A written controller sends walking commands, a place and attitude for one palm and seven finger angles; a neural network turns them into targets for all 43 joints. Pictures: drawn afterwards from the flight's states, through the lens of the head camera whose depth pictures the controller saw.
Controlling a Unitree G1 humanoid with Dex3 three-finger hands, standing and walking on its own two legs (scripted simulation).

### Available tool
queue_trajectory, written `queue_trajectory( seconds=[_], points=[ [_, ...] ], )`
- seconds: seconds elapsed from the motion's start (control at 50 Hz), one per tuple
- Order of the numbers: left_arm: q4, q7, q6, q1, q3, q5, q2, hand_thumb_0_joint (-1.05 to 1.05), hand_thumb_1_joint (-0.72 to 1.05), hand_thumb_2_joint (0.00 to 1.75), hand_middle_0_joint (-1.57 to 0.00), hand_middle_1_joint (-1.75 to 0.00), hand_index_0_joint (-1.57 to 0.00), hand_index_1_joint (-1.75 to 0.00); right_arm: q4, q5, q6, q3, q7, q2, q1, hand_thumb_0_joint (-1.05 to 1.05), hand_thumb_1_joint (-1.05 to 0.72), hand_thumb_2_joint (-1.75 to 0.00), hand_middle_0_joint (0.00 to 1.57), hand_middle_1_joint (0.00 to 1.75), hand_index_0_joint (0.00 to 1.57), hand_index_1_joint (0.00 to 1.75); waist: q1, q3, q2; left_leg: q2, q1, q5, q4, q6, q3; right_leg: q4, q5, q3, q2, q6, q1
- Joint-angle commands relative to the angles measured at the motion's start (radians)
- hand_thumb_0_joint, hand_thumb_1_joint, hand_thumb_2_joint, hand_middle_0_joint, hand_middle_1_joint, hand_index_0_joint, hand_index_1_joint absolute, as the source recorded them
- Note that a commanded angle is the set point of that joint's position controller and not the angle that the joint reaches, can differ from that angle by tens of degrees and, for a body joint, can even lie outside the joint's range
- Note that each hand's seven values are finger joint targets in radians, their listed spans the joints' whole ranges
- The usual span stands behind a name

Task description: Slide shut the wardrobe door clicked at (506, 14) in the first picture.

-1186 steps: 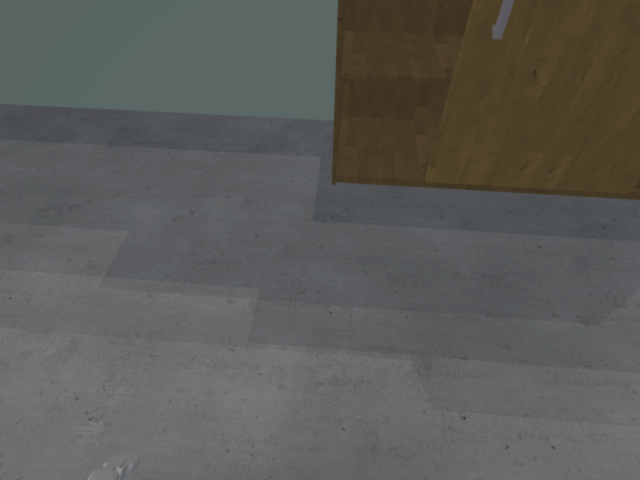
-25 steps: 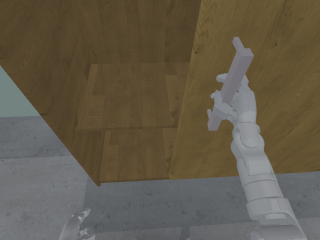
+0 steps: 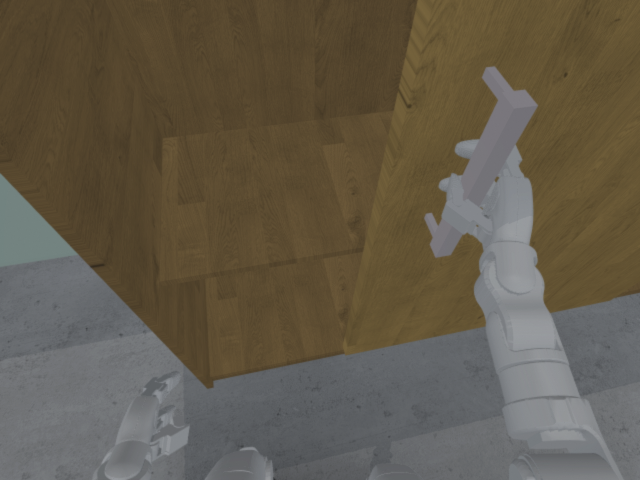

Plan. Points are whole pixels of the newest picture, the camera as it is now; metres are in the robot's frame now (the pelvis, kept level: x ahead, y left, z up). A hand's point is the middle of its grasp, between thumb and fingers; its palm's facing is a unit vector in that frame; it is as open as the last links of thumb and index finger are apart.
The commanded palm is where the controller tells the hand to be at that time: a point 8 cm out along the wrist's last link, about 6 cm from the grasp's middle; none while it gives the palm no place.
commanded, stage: step sideways, sliding the door along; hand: right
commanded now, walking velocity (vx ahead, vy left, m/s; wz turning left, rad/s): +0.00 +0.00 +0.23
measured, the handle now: (462, 177) +0.44 -0.20 +0.10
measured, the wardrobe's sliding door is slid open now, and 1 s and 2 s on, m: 0.40 0.24 0.07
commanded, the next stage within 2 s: none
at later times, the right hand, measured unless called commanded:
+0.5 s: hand (379, 217) +0.38 -0.08 +0.11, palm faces +0.16 +0.98 -0.07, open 6.2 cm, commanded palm +0.34 -0.06 +0.11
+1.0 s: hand (324, 227) +0.36 -0.02 +0.11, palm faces +0.13 +0.99 -0.06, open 6.1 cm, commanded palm +0.33 +0.00 +0.11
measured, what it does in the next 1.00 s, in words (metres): steps to the left: right foot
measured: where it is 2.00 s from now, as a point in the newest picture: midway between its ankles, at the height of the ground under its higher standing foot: outside the picture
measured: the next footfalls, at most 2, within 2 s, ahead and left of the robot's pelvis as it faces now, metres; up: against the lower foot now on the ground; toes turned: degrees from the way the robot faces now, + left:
right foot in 1.00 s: +0.01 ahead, -0.08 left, +0.00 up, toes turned -1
left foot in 1.26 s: +0.02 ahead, +0.29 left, +0.00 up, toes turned +10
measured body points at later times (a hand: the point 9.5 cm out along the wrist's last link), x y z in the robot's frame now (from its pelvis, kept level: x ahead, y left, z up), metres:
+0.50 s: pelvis +0.03 +0.06 +0.00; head +0.11 +0.06 +0.44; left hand +0.24 +0.25 -0.11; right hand +0.36 -0.13 +0.11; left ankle +0.05 +0.17 -0.73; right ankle -0.01 -0.14 -0.72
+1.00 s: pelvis -0.01 +0.10 +0.00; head +0.06 +0.11 +0.44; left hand +0.17 +0.32 -0.12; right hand +0.35 -0.07 +0.11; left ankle -0.01 +0.20 -0.73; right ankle -0.03 -0.08 -0.72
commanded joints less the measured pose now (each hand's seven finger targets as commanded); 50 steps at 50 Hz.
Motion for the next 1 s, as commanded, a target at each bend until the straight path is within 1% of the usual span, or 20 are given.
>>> queue_trajectory(
  seconds=[0.0,0.1,0.14,0.2,0.22,0.26,0.3,0.34,0.42,0.46,0.5,0.56,0.6,0.62,0.64,0.78,0.86,0.9,0.94,0.98],
  points=[
    [-0.148,-0.036,-0.060,-0.055,0.006,-0.001,0.069,0.00,0.90,0.90,-0.20,-0.30,-0.20,-0.30,-0.415,-0.054,-0.116,0.348,0.108,0.233,-0.347,0.00,-0.90,-0.90,0.45,1.40,0.45,1.40,0.130,-0.429,-0.180,0.047,-0.090,-0.080,0.158,0.007,-0.079,-0.144,0.885,0.085,-0.292,-0.210,0.336],
    [-0.188,-0.039,-0.102,-0.033,0.001,-0.013,0.084,0.00,0.90,0.90,-0.20,-0.30,-0.20,-0.30,-0.496,-0.089,-0.113,0.379,0.114,0.237,-0.293,0.00,-0.90,-0.90,0.45,1.40,0.45,1.40,0.134,-0.479,-0.095,0.005,0.111,0.334,-0.346,-0.003,0.021,0.068,0.763,-0.055,-0.172,-0.088,0.391],
    [-0.196,-0.027,-0.104,-0.055,-0.003,-0.012,0.055,0.00,0.90,0.90,-0.20,-0.30,-0.20,-0.30,-0.566,-0.100,-0.122,0.347,0.113,0.172,-0.269,0.00,-0.90,-0.90,0.45,1.40,0.45,1.40,0.150,-0.516,0.105,0.113,0.313,0.957,-0.325,0.033,-0.127,0.134,0.514,-0.075,-0.090,-0.036,0.184],
    [-0.167,-0.009,-0.096,-0.027,0.026,-0.008,0.088,0.00,0.90,0.90,-0.20,-0.30,-0.20,-0.30,-0.554,-0.095,-0.108,0.271,0.085,0.112,-0.115,0.00,-0.90,-0.90,0.45,1.40,0.45,1.40,0.139,-0.508,0.271,0.191,0.373,1.225,-0.212,0.092,-0.236,0.059,0.198,-0.028,-0.032,-0.011,0.039],
    [-0.170,-0.009,-0.093,-0.040,0.021,-0.006,0.078,0.00,0.90,0.90,-0.20,-0.30,-0.20,-0.30,-0.581,-0.095,-0.119,0.274,0.086,0.117,-0.116,0.00,-0.90,-0.90,0.45,1.40,0.45,1.40,0.128,-0.513,0.240,0.182,0.372,1.185,-0.207,0.080,-0.221,-0.007,0.201,-0.032,-0.050,-0.024,0.046],
    [-0.174,-0.006,-0.090,-0.060,0.016,0.004,0.083,0.00,0.90,0.90,-0.20,-0.30,-0.20,-0.30,-0.690,-0.088,-0.143,0.265,0.081,0.091,-0.132,0.00,-0.90,-0.90,0.45,1.40,0.45,1.40,0.136,-0.524,0.031,0.112,0.225,0.967,-0.134,0.011,-0.122,-0.129,0.665,-0.045,-0.132,-0.049,0.229],
    [-0.211,-0.033,-0.085,-0.065,0.011,0.011,0.072,0.00,0.90,0.90,-0.20,-0.30,-0.20,-0.30,-0.706,-0.080,-0.156,0.281,0.099,0.136,-0.083,0.00,-0.90,-0.90,0.45,1.40,0.45,1.40,0.118,-0.509,-0.147,0.041,0.016,0.241,-0.021,-0.012,-0.051,-0.129,1.081,0.047,-0.300,-0.132,0.374],
    [-0.231,-0.050,-0.082,-0.071,0.010,0.012,0.065,0.00,0.90,0.90,-0.20,-0.30,-0.20,-0.30,-0.703,-0.099,-0.161,0.312,0.103,0.165,-0.097,0.00,-0.90,-0.90,0.45,1.40,0.45,1.40,0.116,-0.468,-0.139,0.013,-0.034,0.008,-0.050,0.002,-0.032,-0.097,1.087,0.002,-0.316,-0.143,0.395],
    [-0.244,-0.054,-0.074,-0.055,0.003,-0.008,0.059,0.00,0.90,0.90,-0.20,-0.30,-0.20,-0.30,-0.703,-0.107,-0.152,0.319,0.108,0.157,-0.106,0.00,-0.90,-0.90,0.45,1.40,0.45,1.40,0.131,-0.509,-0.069,0.025,0.154,0.457,-0.257,0.022,-0.039,0.097,0.838,-0.083,-0.236,-0.072,0.312],
    [-0.238,-0.035,-0.065,-0.067,0.001,-0.010,0.047,0.00,0.90,0.90,-0.20,-0.30,-0.20,-0.30,-0.716,-0.109,-0.141,0.299,0.102,0.088,-0.116,0.00,-0.90,-0.90,0.45,1.40,0.45,1.40,0.150,-0.516,0.147,0.153,0.283,1.019,-0.274,0.077,-0.188,0.154,0.399,-0.102,-0.112,-0.006,0.142],
    [-0.223,-0.025,-0.069,-0.050,0.016,-0.011,0.052,0.00,0.90,0.90,-0.20,-0.30,-0.20,-0.30,-0.656,-0.102,-0.138,0.287,0.097,0.110,-0.038,0.00,-0.90,-0.90,0.45,1.40,0.45,1.40,0.139,-0.523,0.297,0.216,0.365,1.274,-0.233,0.143,-0.288,0.180,-0.040,-0.044,-0.021,0.001,-0.015],
    [-0.202,-0.017,-0.071,-0.072,0.007,-0.001,0.052,0.00,0.90,0.90,-0.20,-0.30,-0.20,-0.30,-0.729,-0.092,-0.156,0.318,0.094,0.123,-0.102,0.00,-0.90,-0.90,0.45,1.40,0.45,1.40,0.148,-0.510,0.142,0.170,0.295,1.045,-0.178,0.092,-0.224,-0.113,0.163,-0.043,-0.069,-0.028,0.081],
    [-0.227,-0.029,-0.064,-0.085,0.023,0.012,0.082,0.00,0.90,0.90,-0.20,-0.30,-0.20,-0.30,-0.715,-0.080,-0.167,0.347,0.109,0.179,-0.084,0.00,-0.90,-0.90,0.45,1.40,0.45,1.40,0.139,-0.515,-0.106,0.036,0.073,0.422,0.021,-0.002,-0.066,-0.181,0.815,0.131,-0.310,-0.123,0.256],
    [-0.234,-0.045,-0.048,-0.091,0.026,0.017,0.082,0.00,0.90,0.90,-0.20,-0.30,-0.20,-0.30,-0.673,-0.089,-0.162,0.306,0.115,0.148,-0.072,0.00,-0.90,-0.90,0.45,1.40,0.45,1.40,0.126,-0.502,-0.176,0.011,-0.012,-0.021,0.135,-0.007,-0.074,-0.209,0.917,0.173,-0.405,-0.185,0.262],
    [-0.230,-0.049,-0.040,-0.095,0.026,0.018,0.077,0.00,0.90,0.90,-0.20,-0.30,-0.20,-0.30,-0.666,-0.110,-0.158,0.283,0.114,0.132,-0.088,0.00,-0.90,-0.90,0.45,1.40,0.45,1.40,0.117,-0.452,-0.203,0.007,-0.069,-0.091,0.179,-0.003,-0.076,-0.184,0.939,0.122,-0.411,-0.205,0.272],
    [-0.224,-0.058,-0.008,-0.059,0.005,-0.003,0.073,0.00,0.90,0.90,-0.20,-0.30,-0.20,-0.30,-0.529,-0.108,-0.126,0.317,0.129,0.173,-0.184,0.00,-0.90,-0.90,0.45,1.40,0.45,1.40,0.146,-0.434,-0.198,-0.012,0.099,0.152,-0.186,0.014,0.011,-0.011,0.658,-0.037,-0.287,-0.097,0.219],
    [-0.193,-0.023,-0.002,-0.061,-0.007,-0.020,0.029,0.00,0.90,0.90,-0.20,-0.30,-0.20,-0.30,-0.548,-0.094,-0.104,0.301,0.116,0.114,-0.212,0.00,-0.90,-0.90,0.45,1.40,0.45,1.40,0.173,-0.480,0.227,0.190,0.276,0.941,-0.331,0.135,-0.290,0.169,0.049,-0.080,-0.031,-0.079,0.019],
    [-0.179,-0.018,-0.011,-0.054,0.013,-0.004,0.052,0.00,0.90,0.90,-0.20,-0.30,-0.20,-0.30,-0.505,-0.094,-0.108,0.273,0.109,0.117,-0.168,0.00,-0.90,-0.90,0.45,1.40,0.45,1.40,0.141,-0.514,0.351,0.194,0.390,1.104,-0.271,0.166,-0.287,0.252,-0.127,-0.023,0.015,-0.024,-0.089],
    [-0.161,-0.013,-0.015,-0.060,-0.003,0.000,0.028,0.00,0.90,0.90,-0.20,-0.30,-0.20,-0.30,-0.541,-0.081,-0.119,0.305,0.108,0.163,-0.238,0.00,-0.90,-0.90,0.45,1.40,0.45,1.40,0.161,-0.515,0.260,0.169,0.381,1.006,-0.201,0.125,-0.205,-0.016,0.000,-0.029,-0.018,-0.038,-0.022],
    [-0.160,-0.007,-0.016,-0.064,0.014,0.006,0.077,0.00,0.90,0.90,-0.20,-0.30,-0.20,-0.30,-0.555,-0.066,-0.136,0.316,0.109,0.171,-0.253,0.00,-0.90,-0.90,0.45,1.40,0.45,1.40,0.172,-0.509,-0.023,0.053,0.179,0.679,0.039,0.031,-0.077,-0.268,0.698,0.075,-0.185,-0.089,0.234]
  ],
)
